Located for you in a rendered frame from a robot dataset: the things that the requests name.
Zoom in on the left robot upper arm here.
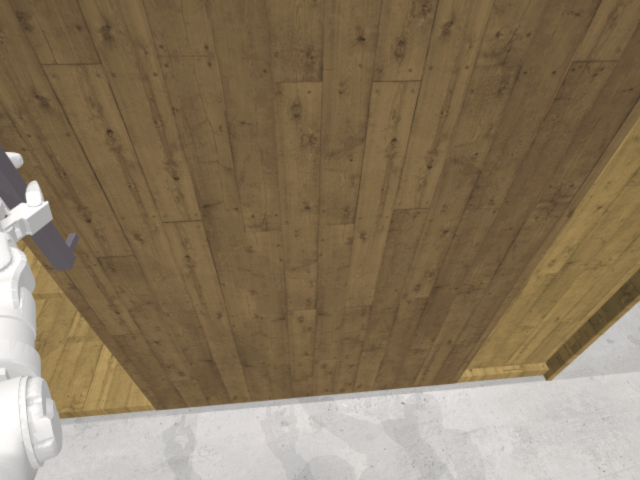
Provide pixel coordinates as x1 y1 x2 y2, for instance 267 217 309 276
0 376 62 480

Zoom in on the wardrobe door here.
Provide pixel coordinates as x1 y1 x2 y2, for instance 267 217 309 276
0 0 640 410
467 117 640 369

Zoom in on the handle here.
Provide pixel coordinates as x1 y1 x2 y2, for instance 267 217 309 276
0 145 79 270

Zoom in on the robot left hand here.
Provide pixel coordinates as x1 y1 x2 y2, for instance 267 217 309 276
0 152 53 243

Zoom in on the left robot forearm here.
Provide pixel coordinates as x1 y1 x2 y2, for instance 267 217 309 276
0 232 41 382

